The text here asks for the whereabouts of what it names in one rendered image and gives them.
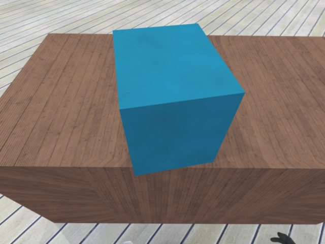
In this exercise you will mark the carton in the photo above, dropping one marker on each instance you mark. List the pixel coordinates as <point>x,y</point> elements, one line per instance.
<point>177,97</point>

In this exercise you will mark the pedestal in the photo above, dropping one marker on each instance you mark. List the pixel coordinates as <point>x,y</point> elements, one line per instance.
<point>64,154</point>

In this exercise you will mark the right robot hand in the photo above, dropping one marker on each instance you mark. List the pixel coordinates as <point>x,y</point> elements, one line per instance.
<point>284,239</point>

